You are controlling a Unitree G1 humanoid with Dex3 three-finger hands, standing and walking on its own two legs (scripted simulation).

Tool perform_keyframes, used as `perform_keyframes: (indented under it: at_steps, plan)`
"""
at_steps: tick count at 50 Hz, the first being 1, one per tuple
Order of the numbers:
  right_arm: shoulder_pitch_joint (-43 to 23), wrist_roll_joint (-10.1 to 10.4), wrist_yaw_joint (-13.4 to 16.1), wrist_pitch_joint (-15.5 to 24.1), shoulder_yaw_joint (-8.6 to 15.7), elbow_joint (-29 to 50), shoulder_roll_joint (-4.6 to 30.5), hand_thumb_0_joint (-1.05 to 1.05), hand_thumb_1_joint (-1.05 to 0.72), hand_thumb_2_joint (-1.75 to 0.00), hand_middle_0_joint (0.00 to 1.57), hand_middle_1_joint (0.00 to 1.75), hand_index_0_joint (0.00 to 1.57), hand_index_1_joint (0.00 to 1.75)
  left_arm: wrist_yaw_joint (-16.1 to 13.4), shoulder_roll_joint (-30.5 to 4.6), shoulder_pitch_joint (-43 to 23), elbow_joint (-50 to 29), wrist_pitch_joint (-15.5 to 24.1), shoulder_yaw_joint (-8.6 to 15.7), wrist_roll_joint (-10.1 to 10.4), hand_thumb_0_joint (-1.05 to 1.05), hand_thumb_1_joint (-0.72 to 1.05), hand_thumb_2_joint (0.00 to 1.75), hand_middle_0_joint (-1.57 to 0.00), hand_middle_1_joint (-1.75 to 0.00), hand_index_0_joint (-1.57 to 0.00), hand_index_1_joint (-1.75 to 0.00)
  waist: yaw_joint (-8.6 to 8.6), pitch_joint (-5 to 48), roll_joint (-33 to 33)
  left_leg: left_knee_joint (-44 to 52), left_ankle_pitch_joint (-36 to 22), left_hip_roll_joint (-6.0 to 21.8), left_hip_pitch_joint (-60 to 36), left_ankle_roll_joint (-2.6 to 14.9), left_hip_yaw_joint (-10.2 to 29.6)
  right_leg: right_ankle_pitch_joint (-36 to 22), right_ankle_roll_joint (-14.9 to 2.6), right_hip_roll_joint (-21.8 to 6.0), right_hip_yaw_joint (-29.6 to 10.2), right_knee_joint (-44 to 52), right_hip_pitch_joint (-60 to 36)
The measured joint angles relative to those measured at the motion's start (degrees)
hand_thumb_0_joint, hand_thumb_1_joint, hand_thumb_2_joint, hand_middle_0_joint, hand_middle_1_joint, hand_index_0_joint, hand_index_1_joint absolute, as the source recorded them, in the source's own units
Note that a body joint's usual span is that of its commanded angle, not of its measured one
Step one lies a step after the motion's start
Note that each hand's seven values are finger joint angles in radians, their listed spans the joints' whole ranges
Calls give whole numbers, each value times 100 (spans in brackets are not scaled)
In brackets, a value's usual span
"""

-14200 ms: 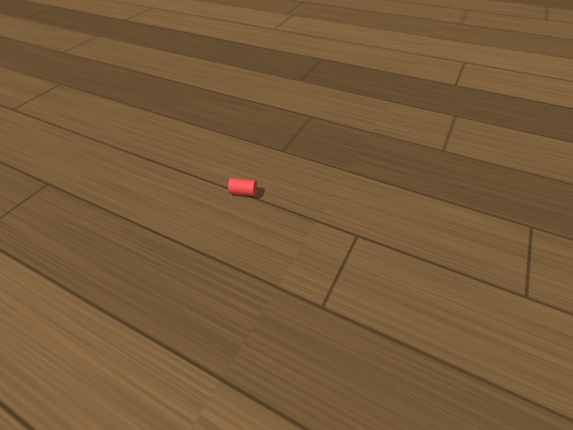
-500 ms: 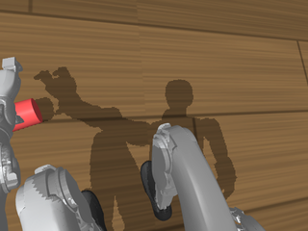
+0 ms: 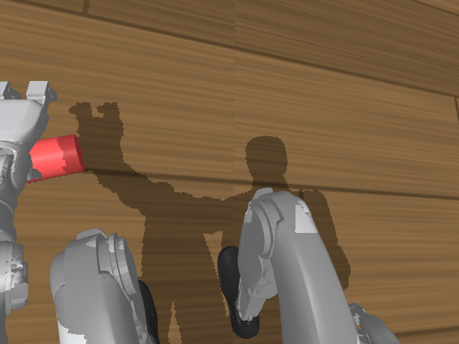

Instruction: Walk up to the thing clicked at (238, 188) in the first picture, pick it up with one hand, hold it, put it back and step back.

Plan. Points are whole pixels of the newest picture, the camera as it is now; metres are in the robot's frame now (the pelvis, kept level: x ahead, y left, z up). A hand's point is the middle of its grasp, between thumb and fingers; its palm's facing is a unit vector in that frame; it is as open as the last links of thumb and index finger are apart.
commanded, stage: close in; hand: left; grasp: from above
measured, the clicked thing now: (45, 159) +0.48 +0.27 -0.28
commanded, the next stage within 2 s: rest palm in 0.26 s
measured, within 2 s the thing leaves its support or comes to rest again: neither
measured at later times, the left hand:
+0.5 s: hand (32, 161) +0.46 +0.27 -0.21, palm faces -0.48 -0.08 -0.87, open 14.4 cm
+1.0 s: hand (32, 156) +0.47 +0.28 -0.25, palm faces -0.46 -0.12 -0.88, open 14.4 cm
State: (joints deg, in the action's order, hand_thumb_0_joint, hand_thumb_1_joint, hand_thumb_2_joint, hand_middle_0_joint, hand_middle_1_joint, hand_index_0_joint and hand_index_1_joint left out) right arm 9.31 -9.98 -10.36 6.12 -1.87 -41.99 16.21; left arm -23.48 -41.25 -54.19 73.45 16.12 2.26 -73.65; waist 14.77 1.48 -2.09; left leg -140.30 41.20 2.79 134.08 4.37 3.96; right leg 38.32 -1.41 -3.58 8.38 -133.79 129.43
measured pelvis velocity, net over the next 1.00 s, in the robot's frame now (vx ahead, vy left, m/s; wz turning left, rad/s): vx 0.00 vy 0.00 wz -0.05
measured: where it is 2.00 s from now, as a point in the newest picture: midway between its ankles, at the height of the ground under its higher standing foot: (195, 326)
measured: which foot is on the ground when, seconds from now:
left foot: down 0.00-1.00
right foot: down 0.00-1.00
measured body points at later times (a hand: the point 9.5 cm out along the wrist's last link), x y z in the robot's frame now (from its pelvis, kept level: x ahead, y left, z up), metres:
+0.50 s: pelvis -0.01 -0.01 -0.01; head +0.26 +0.06 +0.34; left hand +0.48 +0.27 -0.16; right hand +0.00 -0.29 -0.09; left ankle +0.07 +0.10 -0.29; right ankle +0.10 -0.12 -0.29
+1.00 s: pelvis +0.00 +0.00 -0.02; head +0.28 +0.08 +0.32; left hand +0.49 +0.28 -0.20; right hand +0.01 -0.25 -0.09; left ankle +0.07 +0.10 -0.29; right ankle +0.10 -0.12 -0.29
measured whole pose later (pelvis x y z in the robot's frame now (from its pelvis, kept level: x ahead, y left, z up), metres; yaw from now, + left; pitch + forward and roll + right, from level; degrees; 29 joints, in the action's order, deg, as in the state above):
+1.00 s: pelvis +0.00 +0.00 -0.02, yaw -3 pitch +31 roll -12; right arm 10.0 -13.6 -16.4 11.7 -10.9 -38.5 17.8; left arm -31.0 -53.1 -61.4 96.5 10.9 10.8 -75.0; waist 21.5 -7.3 -4.0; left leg -145.4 41.7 3.4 136.1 4.4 7.3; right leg 37.2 -1.2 -2.2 11.1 -136.6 130.8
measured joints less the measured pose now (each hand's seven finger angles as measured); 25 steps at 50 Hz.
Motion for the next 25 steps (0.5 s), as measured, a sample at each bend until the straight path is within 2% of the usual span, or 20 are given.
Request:
perform_keyframes:
  at_steps: [3, 5, 8, 12, 16, 19, 22, 25]
  plan:
    - [-131, 63, -38, -43, -52, 62, -15, 0, -91, -90, 20, 30, 20, 30, -356, 203, -204, 519, -366, -17, -183, 0, -58, 106, -8, -98, -6, -100, 98, 233, 104, 156, 29, 7, -87, 18, -72, 24, 31, 40, -81, 116, -31]
    - [-197, 95, -73, -40, -125, 158, 4, 0, -91, -90, 20, 30, 20, 30, -473, 232, -413, 954, -659, -35, -236, 0, -58, 107, -8, -96, -6, -98, 157, 296, 193, 254, 3, 17, -119, 17, -94, -5, 40, 58, -107, 197, -34]
    - [-222, 100, -153, 34, -235, 308, 68, 0, -91, -90, 20, 30, 20, 30, -475, 205, -698, 1492, -990, -10, -98, 0, -59, 107, -8, -94, -6, -97, 222, 240, 291, 341, -63, 38, -155, 4, -119, -80, 19, 76, -132, 253, -20]
    - [-192, 104, -190, 106, -317, 432, 151, 0, -90, -90, 20, 30, 20, 30, -186, -56, -812, 1818, -1081, 466, 193, 0, -59, 106, -8, -94, -6, -97, 327, -65, 346, 329, -175, 45, -157, -24, -82, -192, -29, 72, -98, 226, -2]
    - [-12, 92, -159, 57, -339, 367, 189, 0, -90, -90, 20, 30, 20, 30, 241, -305, -658, 1779, -887, 568, 359, 0, -58, 105, -8, -97, -6, -99, 357, -324, 248, 255, -274, 23, -76, -88, -35, -274, -102, 40, -53, 130, 85]
    - [158, 65, -106, -1, -375, 224, 198, 0, -91, -90, 20, 30, 20, 30, 371, -409, -486, 1508, -531, 498, 339, 0, -58, 103, -8, -99, -7, -100, 291, -441, 117, 162, -302, 12, 10, -143, 32, -306, -155, 25, 8, 50, 160]
    - [266, -6, -59, -40, -397, 90, 185, 0, -91, -90, 20, 30, 20, 30, 252, -502, -359, 1201, -147, 387, 196, 0, -57, 103, -8, -99, -7, -100, 231, -531, 13, 43, -281, 1, 76, -169, 109, -295, -177, 18, 77, -28, 187]
    - [288, -88, -34, -34, -394, -15, 174, 0, -91, -90, 20, 30, 20, 30, -48, -567, -344, 1241, 101, 311, 29, 0, -58, 103, -8, -98, -6, -100, 225, -525, -30, -85, -213, 7, 143, -147, 165, -251, -151, 33, 127, -95, 208]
